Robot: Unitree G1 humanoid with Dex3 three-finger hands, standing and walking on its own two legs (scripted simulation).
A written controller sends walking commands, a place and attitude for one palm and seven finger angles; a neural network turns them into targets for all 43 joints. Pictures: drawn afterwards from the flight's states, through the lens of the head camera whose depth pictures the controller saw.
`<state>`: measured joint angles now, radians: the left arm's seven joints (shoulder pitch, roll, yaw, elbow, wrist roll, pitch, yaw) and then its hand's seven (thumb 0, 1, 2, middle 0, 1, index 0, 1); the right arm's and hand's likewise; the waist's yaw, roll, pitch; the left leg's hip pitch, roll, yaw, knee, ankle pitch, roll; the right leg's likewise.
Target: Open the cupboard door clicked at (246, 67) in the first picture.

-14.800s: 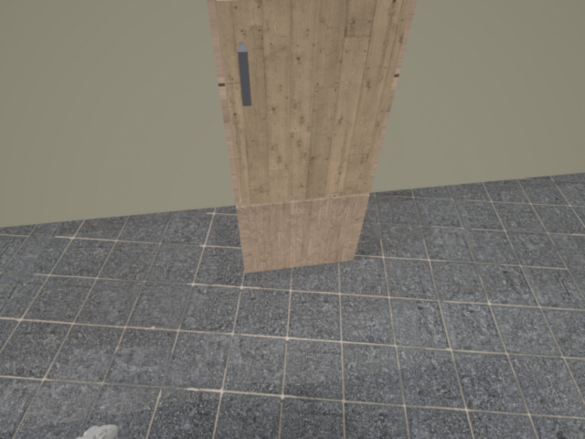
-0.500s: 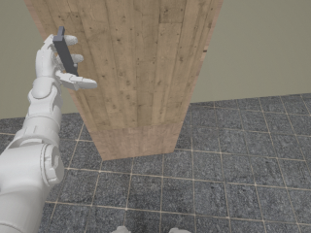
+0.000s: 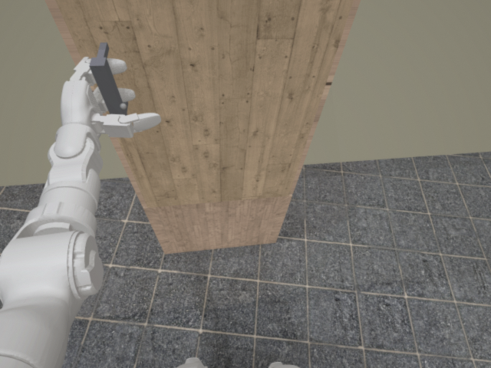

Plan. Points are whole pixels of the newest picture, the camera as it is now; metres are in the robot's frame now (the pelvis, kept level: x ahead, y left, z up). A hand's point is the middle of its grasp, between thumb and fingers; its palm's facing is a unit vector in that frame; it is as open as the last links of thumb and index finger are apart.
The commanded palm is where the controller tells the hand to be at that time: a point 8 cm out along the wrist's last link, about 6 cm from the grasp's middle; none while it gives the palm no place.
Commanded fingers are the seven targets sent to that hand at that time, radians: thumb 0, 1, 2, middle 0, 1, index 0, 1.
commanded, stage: close the thumb around the handle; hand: left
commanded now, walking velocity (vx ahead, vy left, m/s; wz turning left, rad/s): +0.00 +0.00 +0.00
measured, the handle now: (113, 88) +0.55 +0.19 +0.13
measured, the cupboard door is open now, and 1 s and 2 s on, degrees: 0 12 37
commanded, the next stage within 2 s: pull the door open along its arc in 0.42 s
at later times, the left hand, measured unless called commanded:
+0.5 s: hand (128, 105) +0.51 +0.16 +0.13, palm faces +0.05 -1.00 +0.00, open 5.3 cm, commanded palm +0.48 +0.21 +0.13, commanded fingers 0.00 0.90 0.90 -0.40 -1.35 -0.40 -1.35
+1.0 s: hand (134, 143) +0.42 +0.14 +0.13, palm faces +0.03 -1.00 +0.05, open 5.6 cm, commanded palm +0.37 +0.17 +0.13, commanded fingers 0.00 0.90 0.90 -0.40 -1.35 -0.40 -1.35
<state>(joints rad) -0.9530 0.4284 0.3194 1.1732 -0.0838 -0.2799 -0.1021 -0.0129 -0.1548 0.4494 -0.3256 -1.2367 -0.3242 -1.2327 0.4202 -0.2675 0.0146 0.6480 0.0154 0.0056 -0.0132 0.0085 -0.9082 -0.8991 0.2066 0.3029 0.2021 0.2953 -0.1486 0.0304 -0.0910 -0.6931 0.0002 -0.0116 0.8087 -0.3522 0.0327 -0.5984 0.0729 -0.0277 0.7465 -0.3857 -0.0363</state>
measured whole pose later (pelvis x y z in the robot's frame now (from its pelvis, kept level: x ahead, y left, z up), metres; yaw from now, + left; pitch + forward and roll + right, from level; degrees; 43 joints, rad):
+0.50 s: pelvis +0.00 +0.00 +0.00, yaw +0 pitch +14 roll -2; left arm -0.96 0.42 0.33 1.19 -0.09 -0.28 -0.12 0.00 0.78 0.85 -0.40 -1.35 -0.40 -1.34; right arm 0.42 -0.27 0.02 0.65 0.02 0.01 -0.02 0.01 -0.91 -0.90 0.21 0.30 0.20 0.30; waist -0.15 0.03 -0.09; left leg -0.69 0.00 -0.02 0.80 -0.35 0.03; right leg -0.60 0.07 -0.03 0.74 -0.39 -0.04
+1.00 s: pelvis +0.02 +0.00 +0.01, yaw -1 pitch +9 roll -1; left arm -0.45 0.21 0.19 0.58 -0.20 -0.16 -0.05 0.01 0.75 0.77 -0.37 -1.35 -0.38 -1.35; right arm 0.39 -0.25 -0.01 0.59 0.05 0.01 0.01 0.01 -0.91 -0.90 0.20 0.30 0.20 0.30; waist -0.05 0.05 -0.13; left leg -0.52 0.00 0.02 0.73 -0.36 0.04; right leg -0.43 0.07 0.01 0.67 -0.39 -0.03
